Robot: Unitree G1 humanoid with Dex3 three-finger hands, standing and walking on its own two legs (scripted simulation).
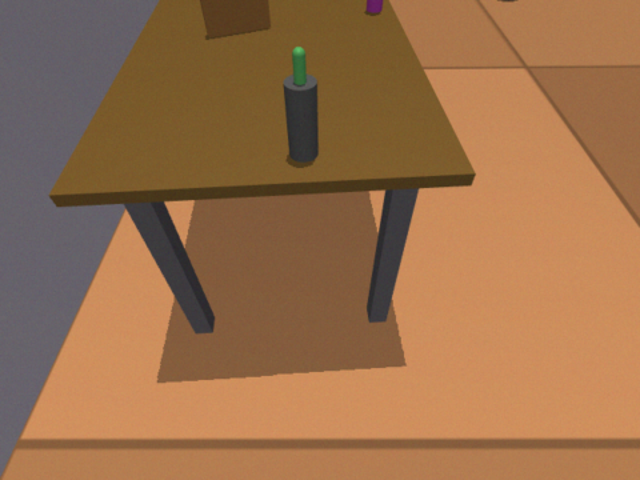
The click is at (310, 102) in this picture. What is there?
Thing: necked bottle
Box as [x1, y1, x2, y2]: [283, 47, 317, 161]
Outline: 296,47 292,52 293,74 286,77 283,81 289,153 290,156 297,161 309,161 317,155 316,79 313,76 305,73 304,50 301,47
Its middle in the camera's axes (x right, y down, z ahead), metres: -0.04 -0.24 +0.72
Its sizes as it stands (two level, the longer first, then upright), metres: 0.060 0.060 0.216
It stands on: a support 0.76 m high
